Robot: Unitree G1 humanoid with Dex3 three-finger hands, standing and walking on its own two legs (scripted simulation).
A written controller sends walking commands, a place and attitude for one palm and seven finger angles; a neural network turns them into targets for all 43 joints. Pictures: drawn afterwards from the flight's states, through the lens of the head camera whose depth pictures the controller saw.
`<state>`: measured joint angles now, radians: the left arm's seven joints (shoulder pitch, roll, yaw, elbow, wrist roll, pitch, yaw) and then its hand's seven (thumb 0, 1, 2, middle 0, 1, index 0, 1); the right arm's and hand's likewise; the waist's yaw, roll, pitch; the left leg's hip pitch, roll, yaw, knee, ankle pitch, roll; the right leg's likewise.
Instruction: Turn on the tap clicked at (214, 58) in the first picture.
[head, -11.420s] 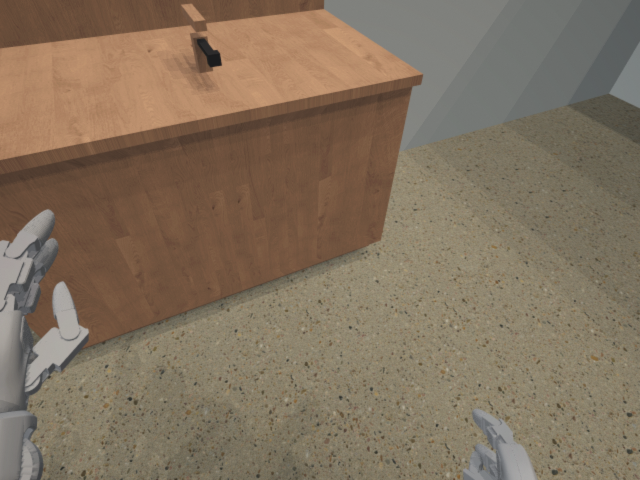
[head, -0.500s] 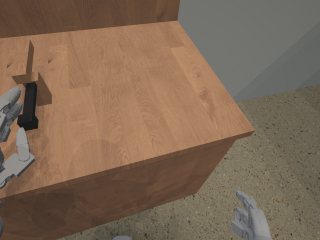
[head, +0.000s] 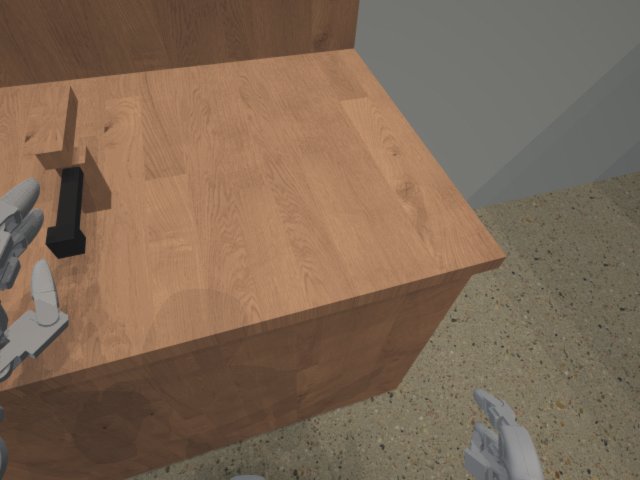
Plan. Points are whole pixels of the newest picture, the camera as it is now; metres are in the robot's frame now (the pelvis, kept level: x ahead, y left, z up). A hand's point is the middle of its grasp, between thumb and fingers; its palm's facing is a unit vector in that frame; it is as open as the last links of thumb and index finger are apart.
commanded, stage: shuffle to correct the standing spot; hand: left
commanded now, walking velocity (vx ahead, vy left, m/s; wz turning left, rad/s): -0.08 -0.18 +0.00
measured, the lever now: (66, 240) +0.33 +0.32 +0.11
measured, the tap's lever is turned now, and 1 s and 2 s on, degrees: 0 0 0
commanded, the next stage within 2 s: none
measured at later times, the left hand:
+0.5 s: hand (71, 316) +0.22 +0.24 +0.17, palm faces +0.32 -0.85 -0.42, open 7.4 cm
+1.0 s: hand (78, 311) +0.22 +0.23 +0.17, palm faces +0.31 -0.85 -0.43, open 7.4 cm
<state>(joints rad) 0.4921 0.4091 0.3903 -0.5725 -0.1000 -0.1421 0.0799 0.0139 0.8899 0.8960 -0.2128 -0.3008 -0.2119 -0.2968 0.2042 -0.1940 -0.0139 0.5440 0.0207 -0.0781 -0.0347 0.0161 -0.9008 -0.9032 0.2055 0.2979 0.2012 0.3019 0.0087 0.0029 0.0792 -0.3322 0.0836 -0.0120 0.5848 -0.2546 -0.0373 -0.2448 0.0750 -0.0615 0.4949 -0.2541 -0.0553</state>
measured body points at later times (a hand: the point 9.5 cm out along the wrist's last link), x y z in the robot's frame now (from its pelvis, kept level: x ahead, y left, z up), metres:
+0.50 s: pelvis +0.00 +0.00 +0.00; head +0.04 +0.01 +0.45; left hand +0.20 +0.28 +0.19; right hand +0.17 -0.23 -0.08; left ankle +0.03 +0.14 -0.73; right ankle +0.01 -0.09 -0.73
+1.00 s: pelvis +0.01 -0.01 +0.00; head +0.05 +0.00 +0.45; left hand +0.20 +0.27 +0.19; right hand +0.18 -0.24 -0.08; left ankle +0.03 +0.14 -0.73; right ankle +0.01 -0.09 -0.73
